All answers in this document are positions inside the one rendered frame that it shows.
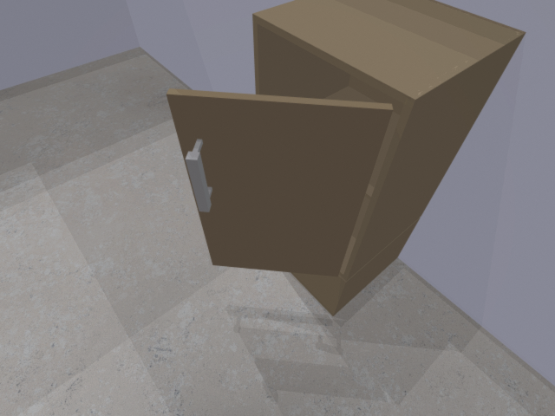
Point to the cupboard door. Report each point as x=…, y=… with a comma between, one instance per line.
x=288, y=174

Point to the handle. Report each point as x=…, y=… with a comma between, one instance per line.
x=197, y=175

